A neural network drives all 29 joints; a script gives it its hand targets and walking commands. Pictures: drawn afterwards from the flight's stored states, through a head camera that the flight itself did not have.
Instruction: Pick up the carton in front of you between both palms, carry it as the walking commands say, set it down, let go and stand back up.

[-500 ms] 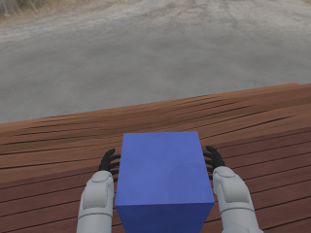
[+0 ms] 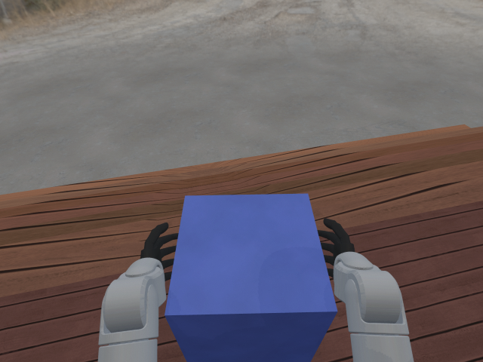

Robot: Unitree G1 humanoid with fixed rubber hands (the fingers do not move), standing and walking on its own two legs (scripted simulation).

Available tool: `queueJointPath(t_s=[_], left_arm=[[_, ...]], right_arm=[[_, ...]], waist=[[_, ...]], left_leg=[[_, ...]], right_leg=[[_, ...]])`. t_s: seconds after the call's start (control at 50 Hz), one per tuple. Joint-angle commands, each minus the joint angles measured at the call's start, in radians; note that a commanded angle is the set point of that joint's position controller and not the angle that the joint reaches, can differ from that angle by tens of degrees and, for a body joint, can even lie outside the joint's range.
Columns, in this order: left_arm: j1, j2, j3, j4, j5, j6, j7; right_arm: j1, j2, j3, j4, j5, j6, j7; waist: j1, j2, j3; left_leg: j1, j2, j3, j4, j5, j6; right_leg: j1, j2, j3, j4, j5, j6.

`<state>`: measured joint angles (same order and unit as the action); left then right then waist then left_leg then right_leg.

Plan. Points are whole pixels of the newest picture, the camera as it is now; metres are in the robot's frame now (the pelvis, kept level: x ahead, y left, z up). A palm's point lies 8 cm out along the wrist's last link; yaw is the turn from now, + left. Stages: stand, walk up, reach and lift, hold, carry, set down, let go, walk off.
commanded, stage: carry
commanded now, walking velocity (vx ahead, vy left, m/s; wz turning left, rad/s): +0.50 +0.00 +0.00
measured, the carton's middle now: (248, 284) +0.29 +0.01 +0.01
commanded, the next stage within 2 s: none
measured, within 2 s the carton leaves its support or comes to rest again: neither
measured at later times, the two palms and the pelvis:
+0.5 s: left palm (174, 163) +0.55 +0.16 +0.10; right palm (307, 160) +0.54 -0.14 +0.10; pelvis +0.27 +0.02 +0.01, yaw +1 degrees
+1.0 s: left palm (188, 87) +0.93 +0.17 +0.12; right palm (280, 83) +0.95 -0.13 +0.11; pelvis +0.59 -0.01 +0.00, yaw +3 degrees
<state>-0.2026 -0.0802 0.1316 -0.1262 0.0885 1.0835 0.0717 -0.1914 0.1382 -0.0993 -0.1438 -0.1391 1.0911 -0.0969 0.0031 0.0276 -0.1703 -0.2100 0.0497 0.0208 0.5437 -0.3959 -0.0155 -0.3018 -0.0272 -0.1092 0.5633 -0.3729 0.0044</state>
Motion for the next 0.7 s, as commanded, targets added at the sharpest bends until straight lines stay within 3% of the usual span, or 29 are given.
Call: queueJointPath(t_s=[0.0, 0.02, 0.04, 0.06, 0.08, 0.1, 0.12, 0.16, 0.18, 0.2, 0.22, 0.24, 0.26, 0.28, 0.3, 0.32, 0.34, 0.42, 0.48, 0.52, 0.54, 0.56, 0.58, 0.6, 0.62, 0.64, 0.66, 0.68], left_arm=[[-0.466, -0.969, -0.728, -0.111, -0.393, 0.043, -0.240], [-0.422, -0.948, -0.708, -0.117, -0.367, 0.053, -0.230], [-0.382, -0.941, -0.702, -0.134, -0.342, 0.065, -0.220], [-0.379, -0.933, -0.706, -0.179, -0.330, 0.078, -0.211], [-0.390, -0.958, -0.716, -0.212, -0.336, 0.090, -0.207], [-0.403, -0.965, -0.724, -0.255, -0.347, 0.097, -0.206], [-0.431, -0.956, -0.732, -0.291, -0.361, 0.103, -0.206], [-0.444, -0.929, -0.741, -0.318, -0.387, 0.119, -0.211], [-0.437, -0.916, -0.749, -0.328, -0.398, 0.126, -0.216], [-0.444, -0.891, -0.751, -0.334, -0.403, 0.135, -0.221], [-0.481, -0.867, -0.752, -0.356, -0.418, 0.150, -0.229], [-0.520, -0.862, -0.765, -0.350, -0.436, 0.163, -0.238], [-0.521, -0.878, -0.766, -0.323, -0.448, 0.167, -0.245], [-0.502, -0.886, -0.753, -0.300, -0.445, 0.167, -0.249], [-0.483, -0.901, -0.743, -0.277, -0.437, 0.166, -0.250], [-0.461, -0.910, -0.734, -0.263, -0.423, 0.162, -0.248], [-0.441, -0.934, -0.729, -0.242, -0.410, 0.157, -0.245], [-0.358, -0.970, -0.715, -0.216, -0.347, 0.131, -0.222], [-0.389, -0.951, -0.726, -0.243, -0.332, 0.118, -0.211], [-0.436, -0.919, -0.735, -0.256, -0.344, 0.111, -0.207], [-0.456, -0.902, -0.734, -0.250, -0.348, 0.109, -0.206], [-0.476, -0.880, -0.728, -0.240, -0.352, 0.110, -0.207], [-0.485, -0.859, -0.719, -0.219, -0.350, 0.113, -0.210], [-0.505, -0.829, -0.708, -0.168, -0.353, 0.111, -0.210], [-0.527, -0.838, -0.718, -0.155, -0.372, 0.110, -0.212], [-0.576, -0.865, -0.733, -0.158, -0.397, 0.104, -0.216], [-0.632, -0.899, -0.746, -0.156, -0.420, 0.097, -0.221], [-0.693, -0.930, -0.758, -0.154, -0.443, 0.088, -0.226]], right_arm=[[-0.521, 0.859, 0.707, -0.204, 0.414, 0.046, 0.240], [-0.533, 0.868, 0.720, -0.227, 0.441, 0.068, 0.250], [-0.523, 0.866, 0.723, -0.232, 0.452, 0.082, 0.260], [-0.505, 0.877, 0.726, -0.229, 0.457, 0.089, 0.269], [-0.488, 0.880, 0.715, -0.232, 0.461, 0.096, 0.274], [-0.470, 0.878, 0.712, -0.241, 0.466, 0.101, 0.275], [-0.466, 0.871, 0.714, -0.254, 0.469, 0.103, 0.273], [-0.438, 0.874, 0.705, -0.261, 0.459, 0.110, 0.262], [-0.418, 0.867, 0.691, -0.259, 0.450, 0.113, 0.256], [-0.388, 0.855, 0.675, -0.247, 0.434, 0.118, 0.249], [-0.371, 0.837, 0.656, -0.232, 0.406, 0.120, 0.240], [-0.384, 0.835, 0.643, -0.224, 0.390, 0.124, 0.231], [-0.416, 0.842, 0.647, -0.252, 0.400, 0.132, 0.227], [-0.437, 0.853, 0.656, -0.261, 0.407, 0.138, 0.224], [-0.453, 0.863, 0.665, -0.265, 0.412, 0.141, 0.225], [-0.460, 0.877, 0.677, -0.266, 0.419, 0.141, 0.230], [-0.462, 0.886, 0.686, -0.265, 0.430, 0.141, 0.236], [-0.438, 0.899, 0.717, -0.262, 0.464, 0.133, 0.269], [-0.458, 0.868, 0.728, -0.263, 0.473, 0.119, 0.280], [-0.505, 0.834, 0.734, -0.271, 0.481, 0.112, 0.278], [-0.520, 0.813, 0.733, -0.267, 0.480, 0.112, 0.276], [-0.541, 0.789, 0.732, -0.256, 0.475, 0.112, 0.273], [-0.580, 0.770, 0.727, -0.240, 0.465, 0.111, 0.269], [-0.590, 0.777, 0.728, -0.217, 0.463, 0.117, 0.265], [-0.605, 0.784, 0.719, -0.179, 0.460, 0.116, 0.260], [-0.637, 0.812, 0.710, -0.163, 0.461, 0.109, 0.256], [-0.664, 0.839, 0.694, -0.146, 0.457, 0.100, 0.250], [-0.689, 0.858, 0.685, -0.128, 0.452, 0.090, 0.243]], waist=[[0.013, -0.063, -0.180], [0.026, -0.279, -0.179], [0.034, -0.332, -0.137], [0.039, -0.251, -0.095], [0.038, -0.171, -0.096], [0.036, -0.147, -0.103], [0.032, -0.163, -0.119], [0.009, -0.158, -0.153], [-0.004, -0.118, -0.190], [-0.020, -0.044, -0.233], [-0.042, 0.249, -0.225], [-0.041, 0.282, -0.162], [-0.039, 0.165, -0.127], [-0.037, 0.077, -0.135], [-0.032, 0.017, -0.142], [-0.029, 0.003, -0.138], [-0.029, 0.018, -0.134], [-0.025, 0.080, -0.079], [-0.026, 0.140, -0.034], [-0.011, 0.168, -0.081], [0.010, 0.159, -0.135], [0.044, 0.108, -0.192], [0.082, -0.003, -0.239], [0.055, -0.286, -0.257], [0.059, -0.260, -0.239], [0.054, -0.216, -0.228], [0.049, -0.111, -0.228], [0.040, -0.056, -0.219]], left_leg=[[-0.125, 0.055, 0.045, 0.110, 0.209, 0.054], [-0.379, 0.001, 0.115, 0.305, 0.141, 0.014], [-0.555, -0.023, 0.112, 0.351, -0.117, 0.011], [-0.634, -0.013, 0.088, 0.344, -0.224, 0.016], [-0.637, 0.007, 0.078, 0.286, -0.231, 0.021], [-0.591, 0.010, 0.085, 0.189, -0.179, 0.028], [-0.505, -0.006, 0.110, 0.112, -0.074, 0.032], [-0.175, -0.059, 0.184, -0.070, 0.108, 0.031], [0.092, -0.082, 0.235, -0.128, 0.196, 0.032], [0.352, -0.019, 0.151, -0.121, 0.167, 0.055], [0.429, 0.248, -0.336, -0.289, 0.027, 0.139], [0.482, 0.375, -0.550, -0.321, 0.192, 0.255], [0.478, 0.387, -0.507, -0.286, 0.304, 0.282], [0.466, 0.360, -0.422, -0.261, 0.427, 0.263], [0.464, 0.336, -0.346, -0.262, 0.456, 0.230], [0.437, 0.306, -0.263, -0.272, 0.484, 0.190], [0.419, 0.279, -0.196, -0.286, 0.508, 0.164], [0.361, 0.191, -0.008, -0.288, 0.623, 0.143], [0.248, 0.162, 0.079, -0.277, 0.730, 0.120], [0.190, 0.158, 0.145, -0.143, 0.878, 0.099], [0.147, 0.130, 0.202, -0.006, 0.896, 0.074], [0.074, 0.092, 0.227, 0.173, 0.781, 0.051], [-0.086, 0.062, 0.194, 0.428, 0.526, 0.039], [-0.358, -0.088, 0.125, 0.697, -0.029, 0.003], [-0.453, -0.063, -0.011, 0.854, -0.091, 0.038], [-0.494, -0.015, -0.029, 0.905, -0.056, 0.068], [-0.497, 0.016, -0.036, 0.890, -0.019, 0.080], [-0.493, 0.041, -0.043, 0.830, 0.026, 0.080]], right_leg=[[0.319, -0.083, 0.116, -0.243, 0.042, -0.047], [0.501, -0.258, 0.363, -0.221, 0.209, -0.134], [0.581, -0.350, 0.479, -0.229, 0.448, -0.214], [0.605, -0.372, 0.477, -0.230, 0.579, -0.245], [0.609, -0.366, 0.433, -0.229, 0.542, -0.233], [0.582, -0.338, 0.366, -0.227, 0.482, -0.194], [0.535, -0.305, 0.290, -0.225, 0.465, -0.154], [0.327, -0.228, 0.102, -0.178, 0.321, -0.090], [0.171, -0.179, 0.005, -0.082, 0.298, -0.058], [-0.025, -0.142, -0.067, 0.076, 0.264, -0.022], [-0.247, -0.033, -0.126, 0.379, 0.047, 0.037], [-0.441, 0.014, -0.030, 0.514, -0.169, 0.027], [-0.523, -0.047, 0.045, 0.613, -0.174, -0.005], [-0.542, -0.079, 0.063, 0.642, -0.142, -0.017], [-0.547, -0.092, 0.069, 0.609, -0.090, -0.023], [-0.522, -0.098, 0.064, 0.536, -0.036, -0.023], [-0.494, -0.085, 0.043, 0.464, 0.008, -0.018], [-0.410, -0.032, -0.049, 0.185, 0.145, -0.003], [-0.225, 0.027, -0.142, 0.015, 0.271, -0.032], [-0.012, 0.062, -0.171, 0.007, 0.321, -0.058], [0.142, 0.094, -0.196, -0.015, 0.296, -0.065], [0.304, 0.083, -0.191, -0.038, 0.236, -0.059], [0.450, -0.067, 0.039, -0.061, 0.051, -0.072], [0.537, -0.361, 0.622, -0.250, -0.047, -0.209], [0.519, -0.390, 0.699, -0.319, -0.046, -0.273], [0.478, -0.365, 0.607, -0.291, 0.065, -0.271], [0.426, -0.340, 0.510, -0.254, 0.170, -0.248], [0.367, -0.313, 0.429, -0.246, 0.200, -0.220]])
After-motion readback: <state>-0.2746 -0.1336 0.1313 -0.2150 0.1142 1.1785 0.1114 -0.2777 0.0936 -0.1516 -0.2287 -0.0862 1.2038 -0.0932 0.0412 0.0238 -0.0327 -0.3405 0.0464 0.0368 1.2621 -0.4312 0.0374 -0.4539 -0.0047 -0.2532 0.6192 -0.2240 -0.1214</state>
